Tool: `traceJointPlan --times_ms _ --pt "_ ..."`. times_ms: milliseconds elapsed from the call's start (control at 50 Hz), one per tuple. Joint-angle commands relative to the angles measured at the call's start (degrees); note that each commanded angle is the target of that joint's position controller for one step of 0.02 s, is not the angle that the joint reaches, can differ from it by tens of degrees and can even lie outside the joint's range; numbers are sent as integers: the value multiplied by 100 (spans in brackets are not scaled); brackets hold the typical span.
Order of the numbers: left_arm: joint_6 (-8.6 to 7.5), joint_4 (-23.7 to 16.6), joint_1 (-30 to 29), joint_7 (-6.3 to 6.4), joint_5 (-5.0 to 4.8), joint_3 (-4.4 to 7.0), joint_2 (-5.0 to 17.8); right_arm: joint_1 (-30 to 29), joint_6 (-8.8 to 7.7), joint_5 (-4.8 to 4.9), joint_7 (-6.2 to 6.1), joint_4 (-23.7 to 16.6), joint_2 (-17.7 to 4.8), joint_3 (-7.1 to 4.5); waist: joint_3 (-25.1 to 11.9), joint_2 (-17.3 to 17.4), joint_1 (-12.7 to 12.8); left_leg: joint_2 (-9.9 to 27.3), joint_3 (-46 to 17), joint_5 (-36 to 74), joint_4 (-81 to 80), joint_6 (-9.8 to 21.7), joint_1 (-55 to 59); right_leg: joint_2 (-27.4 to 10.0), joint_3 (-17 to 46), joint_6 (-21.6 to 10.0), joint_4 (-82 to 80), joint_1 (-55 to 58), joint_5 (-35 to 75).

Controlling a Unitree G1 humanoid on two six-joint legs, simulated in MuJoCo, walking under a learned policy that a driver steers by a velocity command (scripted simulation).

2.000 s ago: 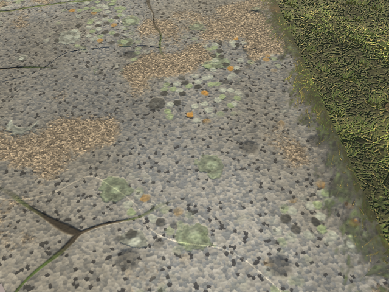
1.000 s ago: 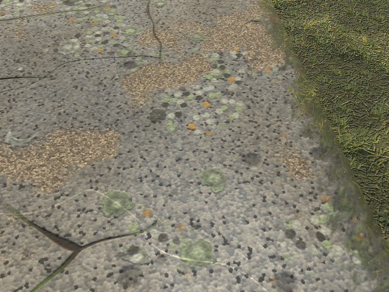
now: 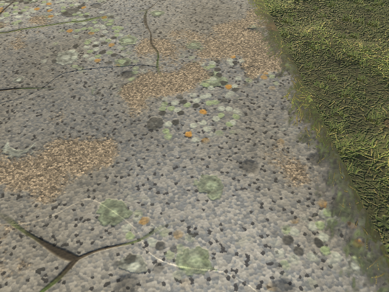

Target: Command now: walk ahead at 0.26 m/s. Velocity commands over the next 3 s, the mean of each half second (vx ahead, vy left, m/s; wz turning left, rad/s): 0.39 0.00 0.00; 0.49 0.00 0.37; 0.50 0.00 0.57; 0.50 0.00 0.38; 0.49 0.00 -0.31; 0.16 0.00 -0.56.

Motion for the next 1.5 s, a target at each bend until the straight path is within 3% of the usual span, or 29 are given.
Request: traceJointPlan --times_ms 20,140,160,180,200,240,280,380,540,600,640,660,680,700,720,740,760,780,860,1000,1080,1140,1160,1180,1200,1220,1260,1360,1500 --pt "-240 -499 -343 -86 -76 104 418 241 -222 -19 5 -244 -987 -192 763 624 -44 2203 -3181 -2588 -2367 1226 99 -479 425 -248 1334 -1832 -407" --pt "-302 78 879 -135 -17 224 322 -214 -118 184 66 -477 -1001 -192 362 223 619 792 -815 -1543 -1106 557 -1399 336 -677 -33 -1590 1327 1134" --pt "-294 164 1353 -134 -8 264 440 -382 -142 148 89 -566 -777 -125 292 -240 799 575 -540 -1138 -69 385 -1884 -128 51 -144 -1963 1849 866" --pt "-301 140 1945 -109 13 350 952 -490 -199 9 146 -684 -297 -2 28 -1650 889 158 149 -955 2304 34 -2601 -1475 2045 -525 -2860 2301 239" --pt "-419 120 2110 -196 127 381 1420 -555 -307 123 151 -902 -161 13 127 -2083 798 -145 -392 -1383 3570 167 -3753 -2379 4378 -1379 -3775 2259 -1390" --pt "-580 -155 1016 -259 100 168 877 -866 -458 214 196 -1041 -597 -32 820 -725 347 489 -802 -194 4388 390 -4547 -2179 3678 -1123 -3691 1815 -1293" --pt "-556 -369 442 -331 76 91 795 -665 -479 18 190 -871 -755 -117 635 -415 83 743 -706 636 3665 309 -3878 -1604 2283 -719 -3717 1474 450" --pt "-457 -278 1099 -197 159 34 762 -1368 -337 -1 249 -1061 -484 -96 580 -454 270 668 -296 1487 2362 9 -3513 -1153 963 -632 -3777 1522 2797" --pt "-396 -287 1347 -109 72 128 959 -2800 -364 104 473 -1611 -409 44 928 -566 502 386 16 2143 281 154 -2918 -1304 201 -573 -3927 2011 3028" --pt "-360 -340 1136 -98 92 200 1106 -2721 -405 99 580 -1723 -571 -9 644 -690 248 115 230 1604 116 479 -2282 -1442 -154 -428 -3261 2491 5062" --pt "-283 -423 951 -75 151 256 1268 -1654 -395 101 579 -1494 -952 -214 -147 -971 -340 -368 485 1255 181 724 -883 -1372 -416 -250 -1795 2632 7241" --pt "-261 -517 808 -79 163 250 1305 -667 -350 106 550 -1212 -1208 -365 -676 -918 -800 -423 378 1456 48 892 529 -1186 -564 -71 -520 2017 7286" --pt "-309 -724 758 -94 252 178 1159 320 -280 40 467 -1050 -1671 -508 -1388 -81 -1034 706 -1372 1247 140 1275 2406 -859 -603 116 1464 323 5108" --pt "-518 -773 1356 -247 130 -70 347 509 -254 3 471 -1060 -1806 -503 -2280 1481 -471 2138 -4814 -143 -1027 2391 4062 436 42 450 3694 -1868 59" --pt "-760 -901 813 -304 -44 28 793 310 -265 -44 458 -1011 -1409 -391 -2045 923 -645 1907 -4897 -315 -1494 2037 3856 139 996 176 4225 -2520 28" --pt "-844 -1183 131 -296 -183 85 1089 -89 -310 -34 444 -1125 -1128 -326 -1265 663 -575 1699 -3918 163 -1494 1764 3120 -119 878 42 4147 -2812 350" --pt "-873 -1294 -195 -228 -119 116 1175 -620 -382 -35 483 -1278 -991 -258 -729 -196 -276 1470 -3193 948 -1643 1606 1989 -388 827 22 3632 -2537 784" --pt "-812 -1334 -334 -145 6 217 1286 -939 -424 -81 500 -1379 -810 -184 -511 -465 -39 1231 -2681 1452 -1749 1463 1198 -582 765 21 3187 -2141 1008" --pt "-539 -1618 -326 -71 127 237 1009 -787 -415 -34 369 -1402 -995 -190 -13 -27 319 918 -2034 1632 -2150 1543 -250 -797 647 313 2019 -1670 1117" --pt "-533 -2246 -2127 -131 109 142 868 88 -308 37 169 -1436 -1274 -277 150 338 -309 478 -1653 1323 -1909 1040 -378 -146 353 536 -1092 -1258 3320" --pt "-619 -2469 -2441 -259 41 187 1134 358 -224 83 128 -1436 -1233 -281 46 425 -358 779 -2318 962 -1272 933 416 -25 584 478 -1766 -1090 2933" --pt "-719 -2343 -1645 -273 43 312 1426 144 -175 24 98 -1608 -1196 -283 -258 614 156 650 -2569 1320 -427 697 489 -9 505 190 -2161 82 2355" --pt "-749 -2222 -798 -236 133 403 1686 21 -201 -31 131 -1738 -919 -185 -928 373 556 328 -2239 1256 790 509 -15 -607 962 -134 -1973 1420 2318" --pt "-706 -2132 66 -186 245 536 2218 505 -269 16 146 -1894 -525 -72 -1863 -906 591 -434 -1377 -144 2740 92 -1748 -1936 2791 -864 -2022 3620 1993" --pt "-619 -1973 299 -238 172 533 2099 862 -309 159 164 -1996 -683 -42 -2170 -2128 440 -337 -1204 -1771 3947 18 -3048 -2656 4707 -1320 -2548 4117 800" --pt "-599 -2156 -56 -243 152 377 1486 558 -275 210 149 -1916 -1275 -185 -1378 -1191 519 8 -1382 -1330 4497 4 -3406 -2396 4129 -1065 -2676 3436 267" --pt "-522 -2220 -682 -255 154 252 1172 -64 -187 75 146 -2055 -1255 -237 -372 -410 348 385 -1092 -435 4261 -69 -3119 -1821 2500 -713 -2947 1879 1248" --pt "-588 -2042 -812 -288 155 308 1264 -185 -8 62 227 -2293 -825 -236 11 -565 65 727 -910 376 3526 -169 -2774 -1440 941 -757 -3573 977 2594" --pt "-482 -1873 -516 -196 122 409 1577 -1231 -68 29 413 -2711 -698 -169 221 -398 380 650 -537 1951 1515 -159 -2766 -1384 -281 -608 -3626 1389 3156"
Next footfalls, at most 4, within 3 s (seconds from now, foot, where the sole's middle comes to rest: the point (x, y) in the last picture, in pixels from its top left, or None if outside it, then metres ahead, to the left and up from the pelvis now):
0.16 right None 0.07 -0.15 -0.77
0.66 left None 0.45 0.07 -0.77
1.16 right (225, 231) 0.76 -0.08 -0.77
1.70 left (131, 210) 0.86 0.29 -0.77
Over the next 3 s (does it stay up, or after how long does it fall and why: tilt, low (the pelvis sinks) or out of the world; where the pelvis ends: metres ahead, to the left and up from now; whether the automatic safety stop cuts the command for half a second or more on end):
stays up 1.28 0.46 0.00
